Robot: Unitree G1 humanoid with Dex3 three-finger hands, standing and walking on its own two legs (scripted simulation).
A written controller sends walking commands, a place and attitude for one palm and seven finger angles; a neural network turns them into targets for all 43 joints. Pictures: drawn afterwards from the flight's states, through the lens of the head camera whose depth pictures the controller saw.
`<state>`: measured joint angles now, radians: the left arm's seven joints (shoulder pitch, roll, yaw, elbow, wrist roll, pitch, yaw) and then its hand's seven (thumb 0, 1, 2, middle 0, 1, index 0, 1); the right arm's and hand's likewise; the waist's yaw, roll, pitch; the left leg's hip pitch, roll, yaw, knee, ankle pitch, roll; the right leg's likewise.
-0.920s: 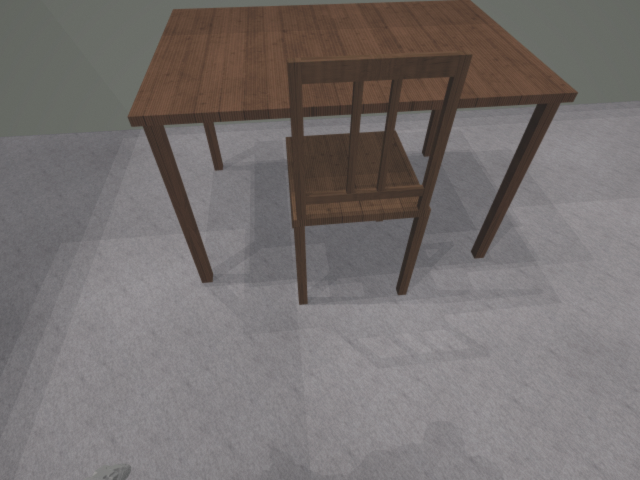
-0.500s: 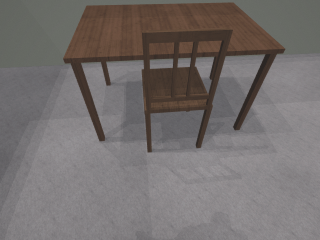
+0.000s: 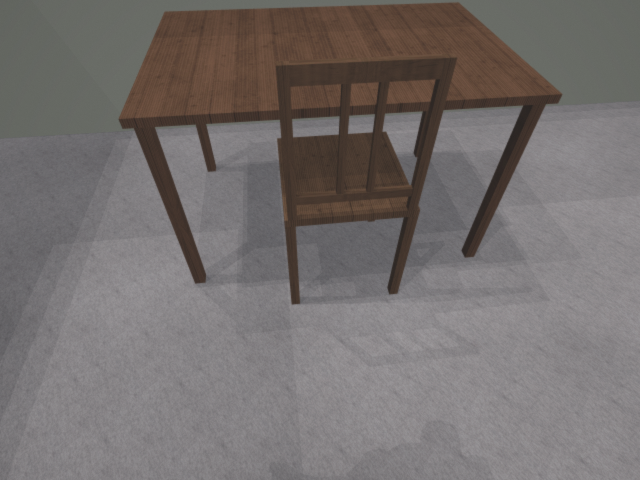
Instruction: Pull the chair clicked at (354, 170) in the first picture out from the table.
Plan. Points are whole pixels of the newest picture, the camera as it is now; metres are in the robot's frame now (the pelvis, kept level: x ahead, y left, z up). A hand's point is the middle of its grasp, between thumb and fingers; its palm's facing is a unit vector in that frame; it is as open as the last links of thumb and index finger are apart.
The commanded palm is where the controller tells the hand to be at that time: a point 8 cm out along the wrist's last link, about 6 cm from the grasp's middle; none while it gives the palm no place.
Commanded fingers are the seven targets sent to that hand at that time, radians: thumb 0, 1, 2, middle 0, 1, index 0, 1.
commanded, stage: look at it before walking up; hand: left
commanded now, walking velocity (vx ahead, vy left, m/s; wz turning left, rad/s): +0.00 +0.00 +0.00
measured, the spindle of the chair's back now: (342, 143) +0.89 -0.01 -0.08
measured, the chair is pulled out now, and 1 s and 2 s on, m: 0.00 0.00 0.00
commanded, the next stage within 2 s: walk to a spot facing it in 0.52 s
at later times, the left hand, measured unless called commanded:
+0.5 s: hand out of the picture +0.08 +0.24 -0.15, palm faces -0.03 -0.94 -0.33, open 7.4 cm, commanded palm none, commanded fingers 0.00 0.90 0.90 -0.20 -0.30 -0.20 -0.30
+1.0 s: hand out of the picture +0.06 +0.20 -0.18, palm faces -0.15 -0.95 -0.27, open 7.4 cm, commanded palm none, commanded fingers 0.00 0.90 0.90 -0.20 -0.30 -0.20 -0.30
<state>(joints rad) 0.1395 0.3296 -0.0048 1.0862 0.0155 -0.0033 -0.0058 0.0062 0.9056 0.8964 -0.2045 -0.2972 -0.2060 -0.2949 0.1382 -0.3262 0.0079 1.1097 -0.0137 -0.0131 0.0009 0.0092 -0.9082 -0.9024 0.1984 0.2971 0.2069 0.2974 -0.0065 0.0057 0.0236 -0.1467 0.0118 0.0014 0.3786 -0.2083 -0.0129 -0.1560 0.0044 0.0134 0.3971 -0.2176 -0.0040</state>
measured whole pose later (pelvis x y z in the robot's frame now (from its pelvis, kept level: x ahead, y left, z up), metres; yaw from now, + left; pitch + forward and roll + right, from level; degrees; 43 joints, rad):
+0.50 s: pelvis +0.01 +0.00 +0.00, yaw +0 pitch -1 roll +0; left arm 0.14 0.34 0.00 1.09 0.02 -0.01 0.00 0.01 0.91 0.90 -0.20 -0.30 -0.21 -0.29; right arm 0.12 -0.33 0.01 1.11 -0.01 -0.02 0.00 0.01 -0.91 -0.90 0.20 0.30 0.21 0.30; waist 0.00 0.00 0.02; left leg -0.12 0.02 0.00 0.36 -0.21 -0.02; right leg -0.13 0.01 0.02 0.37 -0.22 -0.01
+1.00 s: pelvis -0.01 -0.01 -0.02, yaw -10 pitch -2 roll +2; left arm 0.23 0.26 0.04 0.98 0.02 0.06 -0.02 0.01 0.91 0.90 -0.20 -0.30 -0.20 -0.29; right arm 0.17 -0.24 -0.02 0.99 -0.02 0.02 -0.01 0.01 -0.91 -0.90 0.20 0.30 0.21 0.30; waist 0.02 -0.03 0.08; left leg -0.20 0.07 0.17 0.55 -0.31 -0.03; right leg -0.35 0.02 0.05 0.75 -0.40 0.01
